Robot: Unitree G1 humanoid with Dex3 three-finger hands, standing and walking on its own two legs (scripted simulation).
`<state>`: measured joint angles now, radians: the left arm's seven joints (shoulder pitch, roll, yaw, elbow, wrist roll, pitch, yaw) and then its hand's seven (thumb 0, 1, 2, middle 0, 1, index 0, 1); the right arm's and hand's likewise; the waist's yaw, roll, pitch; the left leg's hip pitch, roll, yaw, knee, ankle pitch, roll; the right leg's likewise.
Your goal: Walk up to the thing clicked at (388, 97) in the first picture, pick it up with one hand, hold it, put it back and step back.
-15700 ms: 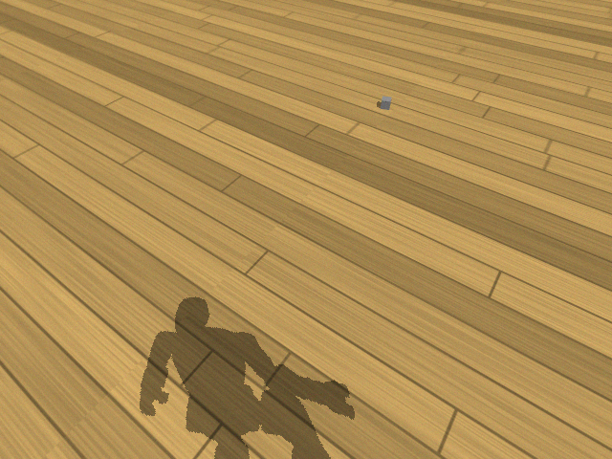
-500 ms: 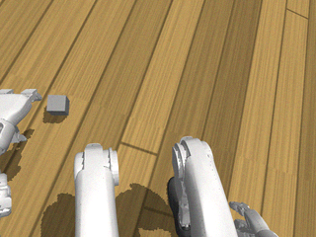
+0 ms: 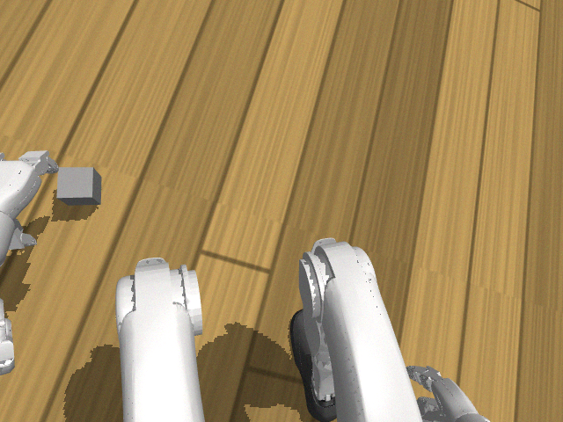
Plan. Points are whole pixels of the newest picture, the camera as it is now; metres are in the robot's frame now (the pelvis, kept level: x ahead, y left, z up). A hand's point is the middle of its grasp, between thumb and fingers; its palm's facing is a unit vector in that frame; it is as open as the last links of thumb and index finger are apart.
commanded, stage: approach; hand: left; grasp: from above
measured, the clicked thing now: (80, 186) +0.48 +0.30 -0.29
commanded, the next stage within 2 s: close in in 1.32 s
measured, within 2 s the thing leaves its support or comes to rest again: neither
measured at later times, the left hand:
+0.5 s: hand (75, 142) +0.50 +0.27 -0.14, palm faces -0.44 +0.00 -0.90, open 12.4 cm
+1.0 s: hand (45, 185) +0.44 +0.31 -0.18, palm faces -0.36 -0.03 -0.93, open 11.5 cm
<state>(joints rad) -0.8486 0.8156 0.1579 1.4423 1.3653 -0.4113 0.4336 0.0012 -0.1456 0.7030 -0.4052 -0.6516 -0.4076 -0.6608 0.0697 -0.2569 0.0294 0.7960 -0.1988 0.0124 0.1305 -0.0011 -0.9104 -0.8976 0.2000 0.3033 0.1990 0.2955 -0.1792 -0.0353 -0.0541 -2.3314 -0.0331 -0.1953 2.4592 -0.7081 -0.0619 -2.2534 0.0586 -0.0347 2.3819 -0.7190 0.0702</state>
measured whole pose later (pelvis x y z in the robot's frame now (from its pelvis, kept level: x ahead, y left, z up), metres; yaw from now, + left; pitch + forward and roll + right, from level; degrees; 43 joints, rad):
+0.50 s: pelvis +0.00 +0.00 +0.02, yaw -1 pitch +36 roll -8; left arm -1.07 0.75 0.04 1.49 1.29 -0.17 0.37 0.00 -0.23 0.75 -0.30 -0.85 -0.33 -0.83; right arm 0.14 -0.26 0.09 0.72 -0.14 0.02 0.11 0.00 -0.92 -0.90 0.20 0.30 0.20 0.30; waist -0.30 0.02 -0.05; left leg -2.32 -0.01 -0.18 2.40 -0.71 -0.04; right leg -2.24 0.07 -0.03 2.31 -0.71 0.08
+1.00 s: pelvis -0.01 +0.01 +0.00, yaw -1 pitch +32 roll -10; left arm -0.98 0.82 0.07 1.53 1.41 -0.35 0.55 0.00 -0.11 0.68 -0.38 -0.81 -0.42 -0.77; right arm 0.06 -0.27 0.09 0.76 -0.20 -0.01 0.11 0.00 -0.92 -0.89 0.20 0.30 0.20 0.30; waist -0.25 -0.07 -0.04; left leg -2.36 -0.04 -0.20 2.47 -0.67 -0.04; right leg -2.26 0.06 -0.04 2.37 -0.69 0.06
